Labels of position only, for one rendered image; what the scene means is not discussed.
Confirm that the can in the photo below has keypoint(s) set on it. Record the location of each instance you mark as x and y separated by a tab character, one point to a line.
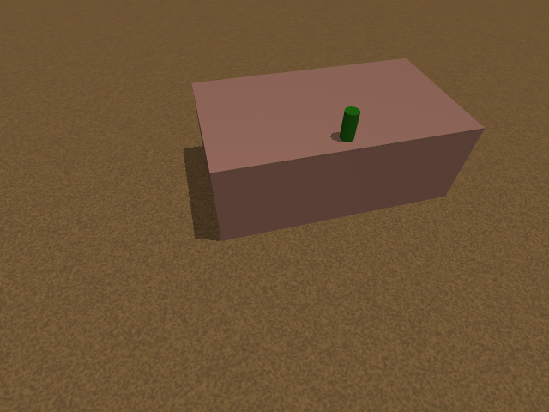
349	124

